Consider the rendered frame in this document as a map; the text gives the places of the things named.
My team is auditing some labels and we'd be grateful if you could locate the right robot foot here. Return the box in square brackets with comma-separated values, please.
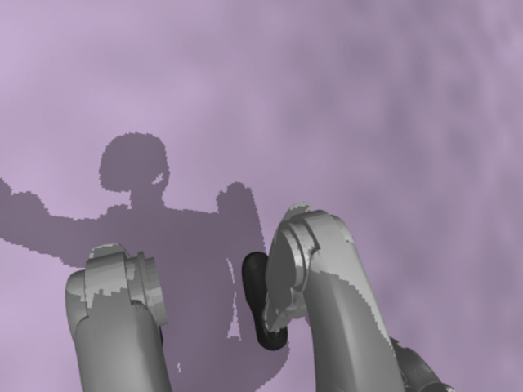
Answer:
[242, 252, 288, 350]

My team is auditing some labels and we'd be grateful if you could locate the right robot hand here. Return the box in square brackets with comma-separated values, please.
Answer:
[390, 337, 442, 392]

